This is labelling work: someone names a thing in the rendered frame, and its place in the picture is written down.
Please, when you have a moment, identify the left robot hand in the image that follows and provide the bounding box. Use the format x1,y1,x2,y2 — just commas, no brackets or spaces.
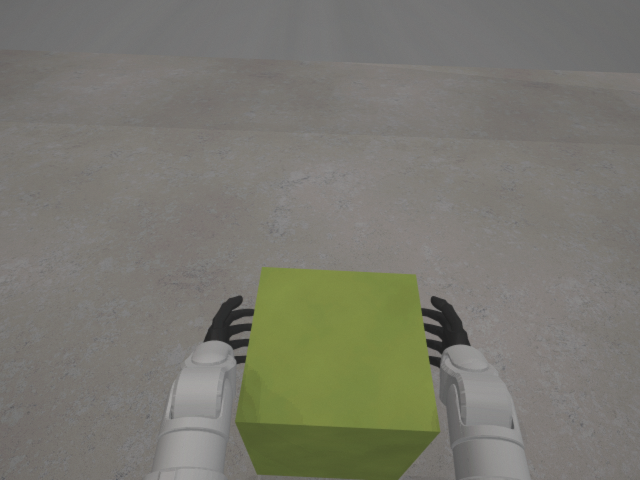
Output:
203,296,254,364

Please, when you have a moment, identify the robot right forearm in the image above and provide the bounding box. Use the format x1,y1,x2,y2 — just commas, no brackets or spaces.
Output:
439,345,531,480

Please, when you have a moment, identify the robot left forearm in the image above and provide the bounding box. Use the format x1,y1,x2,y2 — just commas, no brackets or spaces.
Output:
142,340,236,480

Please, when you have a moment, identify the carton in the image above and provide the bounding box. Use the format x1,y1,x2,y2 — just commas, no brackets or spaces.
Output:
235,267,440,480

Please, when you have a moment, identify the right robot hand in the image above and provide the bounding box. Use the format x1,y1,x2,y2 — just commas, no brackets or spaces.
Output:
421,296,471,368

